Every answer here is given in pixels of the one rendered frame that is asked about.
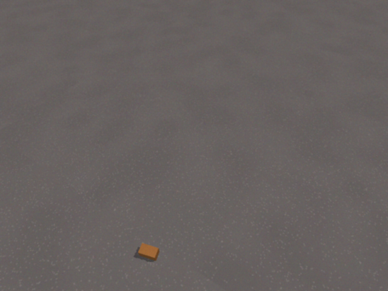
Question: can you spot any small box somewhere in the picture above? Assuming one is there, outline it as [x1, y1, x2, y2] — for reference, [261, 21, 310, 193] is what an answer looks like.
[138, 243, 159, 261]

